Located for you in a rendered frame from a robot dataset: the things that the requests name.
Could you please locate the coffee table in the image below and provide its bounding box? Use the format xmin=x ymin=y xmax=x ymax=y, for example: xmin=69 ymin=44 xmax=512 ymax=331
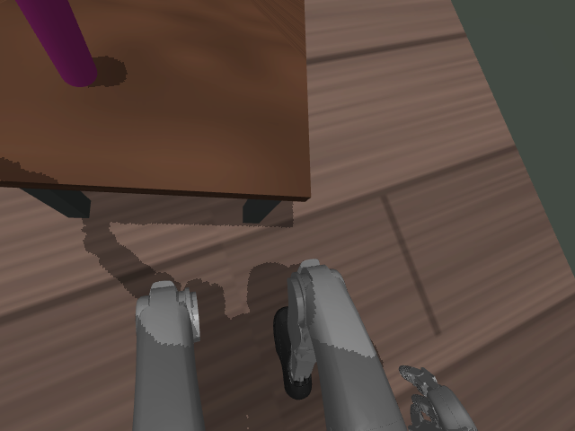
xmin=0 ymin=0 xmax=311 ymax=224

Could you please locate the can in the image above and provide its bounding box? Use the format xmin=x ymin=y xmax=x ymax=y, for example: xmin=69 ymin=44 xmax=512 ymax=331
xmin=15 ymin=0 xmax=97 ymax=87

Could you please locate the right robot hand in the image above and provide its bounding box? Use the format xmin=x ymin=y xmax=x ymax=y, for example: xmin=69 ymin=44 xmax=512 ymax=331
xmin=399 ymin=365 xmax=478 ymax=431

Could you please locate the right robot foot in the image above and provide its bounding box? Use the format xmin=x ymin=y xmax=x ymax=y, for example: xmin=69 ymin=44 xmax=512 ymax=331
xmin=273 ymin=306 xmax=312 ymax=400

